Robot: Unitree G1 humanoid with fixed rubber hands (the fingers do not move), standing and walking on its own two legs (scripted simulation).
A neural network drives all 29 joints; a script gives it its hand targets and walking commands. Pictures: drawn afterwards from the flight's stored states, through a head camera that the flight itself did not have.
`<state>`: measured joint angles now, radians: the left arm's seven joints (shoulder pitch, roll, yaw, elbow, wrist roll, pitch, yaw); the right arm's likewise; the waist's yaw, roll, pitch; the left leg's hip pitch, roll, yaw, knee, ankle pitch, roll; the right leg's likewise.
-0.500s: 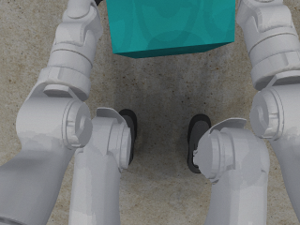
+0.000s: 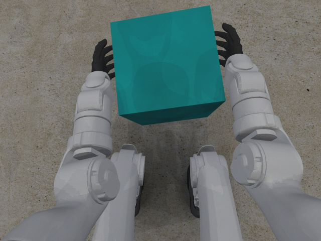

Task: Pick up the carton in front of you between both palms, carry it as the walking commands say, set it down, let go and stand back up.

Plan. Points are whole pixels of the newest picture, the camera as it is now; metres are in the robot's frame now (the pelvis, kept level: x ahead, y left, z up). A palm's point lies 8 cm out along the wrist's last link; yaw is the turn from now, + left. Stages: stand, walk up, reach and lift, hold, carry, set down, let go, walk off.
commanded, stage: reach and lift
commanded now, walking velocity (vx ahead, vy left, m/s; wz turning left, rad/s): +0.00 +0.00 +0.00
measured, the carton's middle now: (168, 79) +0.50 +0.00 -0.14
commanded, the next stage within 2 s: none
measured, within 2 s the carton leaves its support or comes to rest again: neither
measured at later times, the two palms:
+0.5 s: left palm (68, 53) +0.46 +0.15 +0.08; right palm (261, 46) +0.47 -0.15 +0.07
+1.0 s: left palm out of the picture +0.42 +0.15 +0.23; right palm out of the picture +0.42 -0.15 +0.23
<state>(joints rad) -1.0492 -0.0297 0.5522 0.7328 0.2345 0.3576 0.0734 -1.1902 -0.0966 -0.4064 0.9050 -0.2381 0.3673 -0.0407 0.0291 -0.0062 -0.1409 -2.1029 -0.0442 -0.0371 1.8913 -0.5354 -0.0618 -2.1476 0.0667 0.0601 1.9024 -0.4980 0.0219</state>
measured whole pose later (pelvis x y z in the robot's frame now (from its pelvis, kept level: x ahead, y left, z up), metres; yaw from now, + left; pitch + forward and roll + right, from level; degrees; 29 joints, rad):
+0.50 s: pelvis +0.03 +0.00 +0.12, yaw -1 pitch +38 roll +2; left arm -0.76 -0.07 0.43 0.58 0.17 0.39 0.05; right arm -0.81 0.05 -0.39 0.63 -0.20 0.39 -0.06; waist 0.03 0.00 -0.24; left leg -1.68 -0.05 -0.05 1.52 -0.51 -0.05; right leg -1.71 0.05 0.06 1.53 -0.49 0.02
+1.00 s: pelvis +0.08 +0.00 +0.26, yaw -2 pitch +21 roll +1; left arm -0.41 -0.14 0.32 0.52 0.20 0.38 0.03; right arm -0.40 0.13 -0.32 0.51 -0.20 0.38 -0.05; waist 0.03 0.00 -0.20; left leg -0.93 -0.03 -0.06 0.97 -0.41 -0.03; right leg -0.95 0.04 0.06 0.99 -0.39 0.01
